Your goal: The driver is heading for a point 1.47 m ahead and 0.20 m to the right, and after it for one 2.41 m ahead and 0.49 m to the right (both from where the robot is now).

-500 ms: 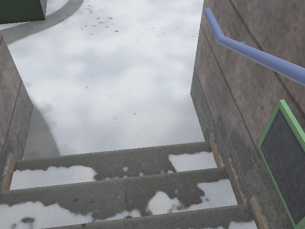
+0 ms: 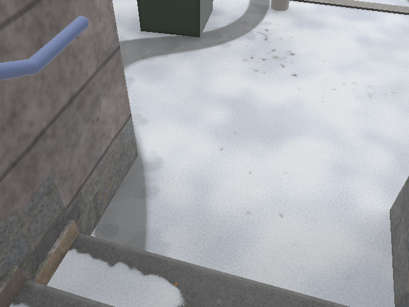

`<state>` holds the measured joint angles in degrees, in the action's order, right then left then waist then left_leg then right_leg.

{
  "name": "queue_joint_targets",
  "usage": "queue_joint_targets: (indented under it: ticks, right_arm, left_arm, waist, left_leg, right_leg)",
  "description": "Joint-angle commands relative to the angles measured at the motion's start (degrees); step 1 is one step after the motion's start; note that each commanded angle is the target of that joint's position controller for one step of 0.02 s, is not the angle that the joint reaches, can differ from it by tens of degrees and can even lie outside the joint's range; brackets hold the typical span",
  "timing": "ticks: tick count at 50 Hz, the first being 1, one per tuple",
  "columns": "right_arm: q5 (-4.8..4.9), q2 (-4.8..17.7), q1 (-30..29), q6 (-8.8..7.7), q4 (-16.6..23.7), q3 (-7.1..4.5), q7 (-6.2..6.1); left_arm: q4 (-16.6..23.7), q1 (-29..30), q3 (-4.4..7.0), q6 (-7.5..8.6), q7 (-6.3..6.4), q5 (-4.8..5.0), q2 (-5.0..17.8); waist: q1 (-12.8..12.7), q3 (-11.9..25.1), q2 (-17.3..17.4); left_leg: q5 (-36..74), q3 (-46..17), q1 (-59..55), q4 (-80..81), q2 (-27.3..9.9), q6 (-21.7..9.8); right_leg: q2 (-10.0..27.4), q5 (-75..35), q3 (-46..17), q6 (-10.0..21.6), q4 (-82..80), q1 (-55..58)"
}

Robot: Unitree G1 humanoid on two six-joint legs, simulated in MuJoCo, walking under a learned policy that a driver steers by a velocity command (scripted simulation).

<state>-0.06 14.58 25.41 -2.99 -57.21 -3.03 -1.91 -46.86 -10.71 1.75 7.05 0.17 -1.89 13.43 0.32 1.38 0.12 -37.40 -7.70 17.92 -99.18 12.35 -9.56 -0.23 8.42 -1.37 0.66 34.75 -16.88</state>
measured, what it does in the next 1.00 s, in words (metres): goes down: left foot 0.15 m lower, then right foot 0.15 m lower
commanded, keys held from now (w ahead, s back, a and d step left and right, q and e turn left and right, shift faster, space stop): w+q+shift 0.30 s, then w+e+shift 0.70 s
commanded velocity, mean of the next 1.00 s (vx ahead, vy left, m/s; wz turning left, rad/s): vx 1.00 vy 0.00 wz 0.04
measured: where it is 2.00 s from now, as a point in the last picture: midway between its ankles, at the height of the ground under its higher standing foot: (226, 164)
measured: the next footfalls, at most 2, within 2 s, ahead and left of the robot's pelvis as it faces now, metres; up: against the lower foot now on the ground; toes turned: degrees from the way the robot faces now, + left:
left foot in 0.34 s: +0.41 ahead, +0.04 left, -0.15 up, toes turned +26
right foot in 0.72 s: +0.74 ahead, -0.03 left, -0.31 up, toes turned +14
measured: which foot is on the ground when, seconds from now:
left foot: up 0.00-0.32, down 0.34-0.72, up 0.74-1.00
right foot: down 0.00-0.34, up 0.36-0.70, down 0.72-1.00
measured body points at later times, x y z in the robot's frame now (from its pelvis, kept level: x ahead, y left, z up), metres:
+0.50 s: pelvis +0.42 +0.01 -0.19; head +0.44 -0.01 +0.25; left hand +0.33 +0.24 -0.33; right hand +0.55 -0.21 -0.36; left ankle +0.37 +0.02 -0.89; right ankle +0.49 -0.16 -0.82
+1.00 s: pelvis +0.89 +0.03 -0.35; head +0.91 +0.03 +0.10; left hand +0.78 +0.28 -0.48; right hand +1.16 -0.15 -0.42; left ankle +1.08 +0.21 -1.03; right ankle +0.70 -0.04 -1.05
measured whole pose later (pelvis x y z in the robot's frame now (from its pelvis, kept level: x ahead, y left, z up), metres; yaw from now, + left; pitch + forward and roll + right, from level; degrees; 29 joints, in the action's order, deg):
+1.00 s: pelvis +0.89 +0.03 -0.35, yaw -1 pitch +1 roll +0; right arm -3.3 11.7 -3.4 -4.6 -42.3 0.0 1.2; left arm -56.2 -31.2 2.8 4.5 -0.4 0.1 12.7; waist -8.5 -0.4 1.1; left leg 14.0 -5.6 39.5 -40.3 -3.6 -0.3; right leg -12.1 35.9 -12.8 9.6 38.3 -0.9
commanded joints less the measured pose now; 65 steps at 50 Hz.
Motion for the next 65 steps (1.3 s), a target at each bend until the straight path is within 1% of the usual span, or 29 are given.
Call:
queue_joint_targets:
  ticks: [1, 2, 3, 6, 8, 10, 14, 16, 17, 18, 19, 20, 23, 25, 28, 33, 35, 36, 37, 40, 43, 46, 51, 55, 59, 60, 61, 63, 65]
  right_arm:
    - [-1.37, 1.60, -4.47, 0.39, 8.55, -0.57, -1.85]
    - [-3.60, 1.60, -7.76, 1.73, 8.33, -0.58, -1.02]
    - [-4.49, 1.61, -12.71, 2.26, 12.24, -0.73, 0.58]
    - [-2.23, 1.34, -20.39, 2.96, 13.50, -0.62, 3.17]
    - [-4.52, 3.21, -18.62, 4.32, 12.47, -1.74, 3.98]
    - [-2.02, 0.21, -23.40, 1.98, 12.69, -0.74, 4.77]
    - [-1.78, 2.12, -23.72, 2.01, 11.31, -0.11, 5.46]
    - [-2.36, 6.64, -7.64, 2.47, 7.21, -2.14, 4.76]
    - [-2.06, 8.30, 3.30, 2.64, 3.24, -3.16, 4.03]
    - [-0.72, 12.60, 7.08, 2.80, 0.79, -3.89, 2.33]
    - [-2.14, 14.36, 6.30, 1.63, 0.69, -2.63, 1.08]
    - [-2.02, 10.93, 4.88, 1.32, 1.02, -2.08, 1.06]
    - [-1.84, 6.76, -15.47, -2.36, 4.44, -1.41, -0.44]
    - [-3.52, 11.90, -10.44, -5.08, 0.99, -3.13, 1.17]
    - [1.40, 3.66, -16.72, -7.87, 1.59, -0.93, 1.52]
    - [-1.70, 5.56, -11.35, -5.37, 0.27, -1.21, 0.71]
    - [-2.68, 8.99, -16.01, -3.83, 2.42, -1.94, 0.19]
    - [-1.59, 8.33, -20.61, -2.40, 3.24, -3.14, -0.53]
    - [-2.26, 0.96, -23.26, -2.27, 8.91, -1.16, -0.26]
    - [-4.25, 2.22, -17.83, -2.75, 13.89, 0.38, 0.90]
    - [-4.41, 0.84, -27.57, -1.16, 19.17, 1.99, 0.63]
    - [-4.47, 3.60, -27.75, -1.18, 17.08, 1.44, 2.72]
    - [-1.68, 0.24, -39.66, -2.66, 20.92, 2.04, 3.14]
    - [-0.63, 5.67, -14.76, -4.97, 15.26, -0.78, 1.62]
    - [-3.87, 10.96, 8.60, -3.91, 9.21, -3.51, 2.48]
    - [-3.21, 9.91, 2.87, -3.44, 11.27, -3.54, 1.86]
    - [-3.11, 1.52, -2.03, -3.16, 12.26, -1.43, 1.40]
    - [-3.68, 0.19, -2.44, -4.66, 8.17, -0.29, 1.32]
    - [0.02, -0.59, -0.85, -5.39, 4.11, -0.16, 0.88]
  left_arm:
    - [-3.60, -19.71, 2.31, -0.28, -1.91, 0.60, 5.47]
    - [-2.99, -18.93, 1.89, -0.84, -1.93, 0.77, 4.02]
    - [-4.15, -17.68, 2.30, 0.08, -1.36, 0.45, 5.84]
    - [-5.46, -10.70, 1.23, 1.45, 1.47, 1.11, 4.48]
    - [-5.82, -14.61, 2.74, 1.47, 1.49, 1.18, 9.98]
    - [-8.41, -18.27, 0.26, 1.20, 1.50, 2.10, 0.36]
    - [-10.60, -22.18, 0.90, 0.35, 1.22, 1.46, 5.99]
    - [-12.35, -25.12, 0.99, -1.32, 2.77, 1.48, 7.26]
    - [-12.23, -17.75, 1.73, -1.91, 3.48, 0.86, 8.98]
    - [-8.17, -9.39, 1.71, -1.80, 3.74, 0.45, 6.46]
    - [-4.05, -18.48, 0.54, -1.10, 2.86, 1.75, 4.37]
    - [-4.63, -21.27, 0.93, -0.58, 1.90, 1.49, 7.38]
    - [-3.68, -13.96, 1.48, -3.14, 0.62, -2.43, 4.97]
    - [-3.36, -10.91, 1.83, -5.98, 0.81, -2.10, 4.09]
    - [-4.58, -9.71, 1.09, -4.61, -2.11, 0.50, 0.75]
    - [-4.29, -7.70, 2.58, -5.67, -2.77, 0.16, 4.44]
    - [-11.86, -31.82, 5.11, -5.93, -2.34, -0.58, 8.46]
    - [-13.10, -37.21, 6.11, -5.81, -2.13, -0.98, 9.67]
    - [-13.59, -32.77, 5.52, -5.41, -1.95, -0.82, 13.68]
    - [-8.07, -23.40, 3.83, -5.35, -1.11, 0.54, 11.20]
    - [-6.68, -19.45, 3.23, -1.56, 0.94, 0.43, 11.39]
    - [-3.95, -11.52, 3.71, -2.38, 0.91, 1.66, 13.66]
    - [-7.70, -23.33, 2.66, -1.59, -1.13, 2.04, 6.75]
    - [-8.13, -18.52, 2.66, -2.84, 0.66, -0.46, 9.23]
    - [-3.51, -20.73, 1.58, -3.08, 3.28, 4.70, 3.64]
    - [-2.14, -17.08, 1.41, -3.80, 3.39, 2.75, 6.17]
    - [-1.51, -7.12, 2.10, -4.52, 2.10, -0.07, 8.33]
    - [2.17, -0.22, 2.15, -5.19, -1.20, -1.66, 6.11]
    - [5.97, 4.24, 0.41, -7.32, -3.51, -0.43, -1.02]
  waist:
    - [-4.35, 1.38, -7.07]
    - [-3.43, -3.24, 0.66]
    - [-2.04, -3.54, -8.11]
    - [2.17, -17.87, -1.52]
    - [1.50, -11.15, -2.82]
    - [-0.18, -10.56, -3.17]
    - [-1.76, -8.76, -2.58]
    - [6.86, -1.50, -3.95]
    - [16.88, -2.66, 4.16]
    - [16.48, -3.22, 5.45]
    - [7.64, 6.65, 7.57]
    - [6.57, 11.07, -4.60]
    - [-2.89, -7.05, -5.80]
    - [-3.35, -9.82, -7.01]
    - [-6.35, -6.56, 1.00]
    - [-3.26, -7.43, 2.39]
    - [-15.75, 0.81, 1.65]
    - [-23.47, -0.14, -8.92]
    - [-15.44, -8.37, -25.36]
    - [-3.89, 1.36, 2.79]
    - [0.11, -5.63, 0.41]
    - [-0.28, -6.13, -3.68]
    - [-11.65, -6.52, -2.32]
    - [0.78, 0.31, -1.41]
    - [6.03, 19.13, 14.88]
    - [5.99, 22.50, 13.76]
    - [6.74, 11.24, 1.92]
    - [2.84, -0.97, 3.24]
    - [-2.01, -5.22, 1.24]
  left_leg:
    - [7.92, 1.02, 44.50, -12.32, -9.70, -0.93]
    - [9.11, 2.53, 44.02, -12.99, -11.34, -1.67]
    - [15.26, -0.34, 46.74, -4.18, -14.87, -0.62]
    - [40.13, 2.87, 24.72, 34.99, -16.23, 5.08]
    - [40.38, 13.24, 24.08, 26.43, -13.20, 2.60]
    - [67.44, 13.40, 21.01, 48.95, -13.39, -0.53]
    - [60.78, 25.01, -1.88, 60.03, -5.98, -0.45]
    - [47.64, 19.24, -23.05, 63.25, -5.78, -3.41]
    - [52.93, 6.93, -34.51, 75.96, -13.82, -10.14]
    - [61.63, 4.98, -38.35, 67.20, -17.81, -7.18]
    - [79.10, -4.76, -50.23, 57.31, -29.24, -8.78]
    - [55.19, -10.06, -48.95, 62.40, -31.41, -9.61]
    - [19.03, -18.58, -3.59, 82.46, -36.95, -12.12]
    - [38.10, -10.42, 6.17, 78.50, -33.62, -11.39]
    - [20.09, 11.30, 18.22, 73.00, -16.05, 0.42]
    - [43.27, 18.42, 3.64, 54.46, -18.92, 4.52]
    - [66.14, 19.54, -0.72, 22.22, -20.53, 3.94]
    - [46.73, 20.39, 5.43, -11.82, -13.33, 5.43]
    - [-3.36, 17.34, 32.45, -31.11, -6.14, 5.33]
    - [6.16, 7.02, 44.94, -6.55, -14.06, 5.03]
    - [16.37, 1.54, 42.98, 20.83, -17.80, 11.55]
    - [41.56, 5.62, 6.17, 46.93, -15.29, 11.79]
    - [59.28, 6.90, 8.80, 73.06, -10.99, 8.93]
    - [66.60, 2.56, -11.68, 83.78, -13.77, 9.32]
    - [89.26, -16.91, -60.60, 52.80, -40.32, 0.65]
    - [40.89, -26.01, -53.47, 65.57, -41.05, -2.62]
    - [7.62, -21.58, -35.85, 77.90, -34.26, 0.52]
    - [24.07, -21.28, -20.68, 79.06, -33.83, 0.91]
    - [35.07, -5.99, -5.69, 82.94, -28.76, 5.67]
  right_leg:
    - [23.96, -30.92, -20.20, 6.62, 0.66, 32.70]
    - [20.82, -23.29, -16.98, 7.51, -1.56, 22.97]
    - [25.12, -3.99, -25.68, 10.84, -4.20, 16.06]
    - [17.60, -7.53, -9.28, 4.54, -8.35, -17.03]
    - [19.97, -22.84, -6.81, 2.79, -3.80, -9.18]
    - [10.33, -3.88, 4.83, -2.48, 3.01, -5.66]
    - [9.04, -25.12, 12.39, -3.42, 14.23, -2.32]
    - [12.25, -47.70, 10.39, -2.81, 43.00, -6.74]
    - [5.24, -8.26, 11.94, -3.65, 74.19, -19.98]
    - [1.37, 35.33, 9.63, 0.31, 83.29, -31.21]
    - [5.79, 34.42, -2.03, 1.75, 75.59, -39.93]
    - [7.34, 26.45, -6.54, 3.98, 62.57, -40.15]
    - [10.06, 13.09, -10.29, -1.07, 35.47, -27.30]
    - [9.10, 5.43, -6.70, -3.19, 33.09, -19.86]
    - [7.55, -39.67, -3.60, 0.59, 4.48, 3.24]
    - [-1.31, -35.43, 8.80, 5.19, 4.50, 8.25]
    - [-2.93, -25.07, 10.11, 9.16, -1.21, 23.17]
    - [2.06, -22.76, 1.08, 14.74, -15.68, 27.61]
    - [4.06, -55.21, -2.30, 14.55, 3.46, 32.53]
    - [10.78, -42.10, -23.69, 17.16, 0.37, 34.91]
    - [14.98, -16.66, -42.07, 21.23, -8.86, 8.70]
    - [4.43, -20.35, -26.89, 16.38, -13.27, -11.78]
    - [-3.02, -8.28, -24.57, 10.83, -0.15, 5.86]
    - [-6.28, -15.26, -24.57, 9.44, 26.91, 10.53]
    - [-6.20, 32.31, -7.91, 6.75, 80.35, -37.62]
    - [-2.28, 23.87, -5.10, 6.63, 77.49, -41.51]
    - [0.92, 14.27, -4.14, 7.75, 66.74, -39.48]
    - [5.09, 8.55, -5.02, 8.16, 61.37, -38.70]
    - [6.34, 6.94, -3.87, 5.51, 51.16, -31.15]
